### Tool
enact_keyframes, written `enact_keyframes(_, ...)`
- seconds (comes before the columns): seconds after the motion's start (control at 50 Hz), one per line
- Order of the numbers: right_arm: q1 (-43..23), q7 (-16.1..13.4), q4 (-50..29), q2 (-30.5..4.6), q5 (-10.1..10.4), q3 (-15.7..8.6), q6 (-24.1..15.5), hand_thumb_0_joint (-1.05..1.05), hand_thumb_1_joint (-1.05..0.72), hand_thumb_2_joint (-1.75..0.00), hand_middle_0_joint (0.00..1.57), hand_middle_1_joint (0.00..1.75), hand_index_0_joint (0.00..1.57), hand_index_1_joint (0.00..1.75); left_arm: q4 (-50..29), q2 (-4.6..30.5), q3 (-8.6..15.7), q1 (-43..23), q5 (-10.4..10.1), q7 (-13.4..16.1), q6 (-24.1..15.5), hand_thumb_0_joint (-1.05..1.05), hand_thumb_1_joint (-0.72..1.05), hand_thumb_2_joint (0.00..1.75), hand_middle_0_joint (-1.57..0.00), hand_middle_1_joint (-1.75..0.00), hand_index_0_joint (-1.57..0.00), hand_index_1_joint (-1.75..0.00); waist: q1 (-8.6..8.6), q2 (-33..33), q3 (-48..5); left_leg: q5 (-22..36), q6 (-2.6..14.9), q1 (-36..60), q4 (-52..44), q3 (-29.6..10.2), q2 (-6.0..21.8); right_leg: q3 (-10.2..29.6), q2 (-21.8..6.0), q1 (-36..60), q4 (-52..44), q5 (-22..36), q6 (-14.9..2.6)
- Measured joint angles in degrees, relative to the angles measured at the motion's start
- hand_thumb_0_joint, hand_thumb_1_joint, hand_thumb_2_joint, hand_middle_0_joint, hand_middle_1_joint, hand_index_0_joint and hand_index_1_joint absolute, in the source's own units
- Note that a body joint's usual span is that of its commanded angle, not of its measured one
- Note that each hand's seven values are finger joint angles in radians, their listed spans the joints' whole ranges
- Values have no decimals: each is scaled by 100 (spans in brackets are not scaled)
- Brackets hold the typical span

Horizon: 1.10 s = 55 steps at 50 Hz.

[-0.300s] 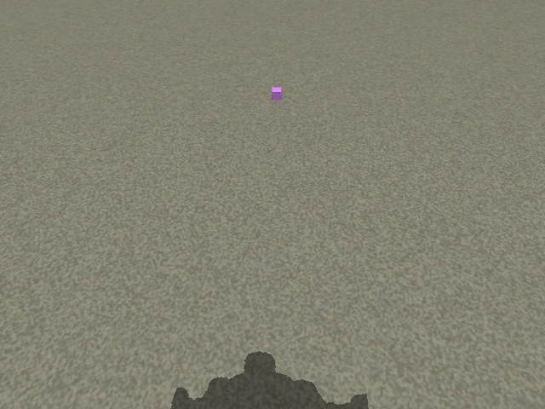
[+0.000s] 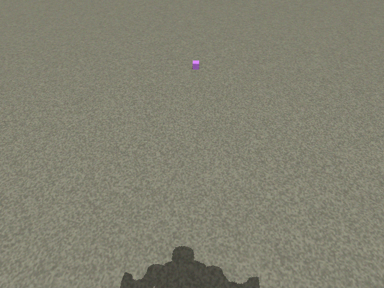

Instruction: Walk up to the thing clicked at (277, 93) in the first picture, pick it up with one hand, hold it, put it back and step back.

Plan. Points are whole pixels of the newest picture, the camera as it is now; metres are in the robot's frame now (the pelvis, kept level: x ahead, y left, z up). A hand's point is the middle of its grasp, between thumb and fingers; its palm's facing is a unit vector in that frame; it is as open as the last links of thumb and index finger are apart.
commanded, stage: stand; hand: left
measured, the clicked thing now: (195, 65) +2.14 +0.05 -0.75
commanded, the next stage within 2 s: walk up in 0.82 s
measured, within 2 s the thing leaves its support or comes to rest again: neither
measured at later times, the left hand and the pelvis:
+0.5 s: hand out of the picture +0.08 +0.25 -0.16, palm faces -0.02 -0.94 -0.33, open 7.4 cm; pelvis +0.01 +0.00 +0.00, yaw +0 degrees
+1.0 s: hand out of the picture +0.11 +0.26 -0.14, palm faces -0.10 -0.93 -0.35, open 7.4 cm; pelvis +0.02 -0.02 +0.00, yaw -3 degrees
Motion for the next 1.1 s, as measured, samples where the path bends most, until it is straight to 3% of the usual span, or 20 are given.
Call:
enact_keyframes(0.82,28,-6,1,-24,3,-7,14,0,-90,-90,20,30,20,30,-17,22,-12,34,8,18,-15,1,91,90,-20,-30,-20,-30,-11,-2,-22,-1,5,113,-90,0,-3,-1,-4,121,-106,7,11)
enact_keyframes(0.88,228,186,-205,-36,-117,-223,-80,0,-90,-90,20,30,20,30,-217,95,194,250,120,-212,-21,1,90,90,-20,-30,-20,-30,38,-60,-224,-899,189,-125,394,102,-20,78,-15,-268,636,-1071,-156)
enact_keyframes(0.92,360,271,-382,-95,-160,-363,-187,0,-90,-90,20,30,20,30,-299,191,299,361,163,-316,-4,1,90,90,-20,-30,-20,-30,46,-67,-327,-894,279,-179,440,204,10,59,-31,-720,1474,-1389,-203)
enact_keyframes(1.0,602,307,-611,-219,-174,-506,-338,0,-90,-90,21,30,21,30,-408,485,396,379,165,-472,-9,1,90,90,-20,-30,-20,-30,-71,-119,-287,-513,236,51,102,317,102,124,-192,-1589,2578,-1376,-144)
enact_keyframes(1.1,876,365,-594,-535,-217,-613,-266,0,-90,-90,21,30,21,30,-613,711,497,387,155,-643,-60,1,91,90,-20,-30,-20,-30,-154,-5,-280,-630,20,454,16,392,352,-5,-485,-1843,2031,-865,-39)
